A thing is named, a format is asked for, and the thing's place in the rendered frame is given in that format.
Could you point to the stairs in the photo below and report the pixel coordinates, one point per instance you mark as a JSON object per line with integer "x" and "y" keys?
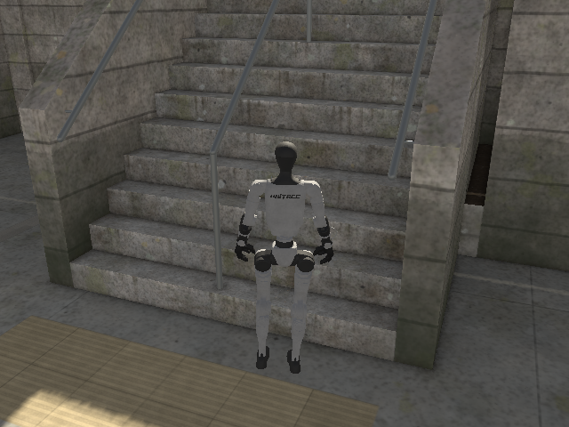
{"x": 339, "y": 99}

